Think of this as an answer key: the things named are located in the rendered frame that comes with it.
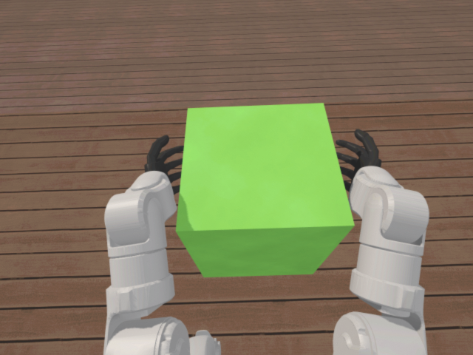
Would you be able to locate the robot right forearm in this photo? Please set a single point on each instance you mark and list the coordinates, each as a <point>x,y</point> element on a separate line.
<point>393,231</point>

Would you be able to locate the carton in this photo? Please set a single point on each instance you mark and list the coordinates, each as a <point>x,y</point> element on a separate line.
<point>261,190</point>

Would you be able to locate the robot left upper arm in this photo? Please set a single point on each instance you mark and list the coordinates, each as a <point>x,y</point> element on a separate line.
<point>155,336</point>

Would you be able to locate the robot left hand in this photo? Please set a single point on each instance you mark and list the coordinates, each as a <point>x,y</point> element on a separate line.
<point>156,159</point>

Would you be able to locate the robot right hand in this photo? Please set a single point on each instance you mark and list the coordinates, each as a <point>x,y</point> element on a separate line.
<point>368,156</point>

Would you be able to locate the robot left forearm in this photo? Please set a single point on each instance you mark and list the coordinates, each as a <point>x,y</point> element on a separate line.
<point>136,242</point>

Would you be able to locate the robot right upper arm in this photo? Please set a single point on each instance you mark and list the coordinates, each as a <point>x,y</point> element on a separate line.
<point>359,333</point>

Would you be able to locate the robot left shin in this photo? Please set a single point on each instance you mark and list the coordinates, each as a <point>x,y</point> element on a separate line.
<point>202,332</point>

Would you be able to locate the robot left thigh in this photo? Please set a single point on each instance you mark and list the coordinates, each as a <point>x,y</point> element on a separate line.
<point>204,345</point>

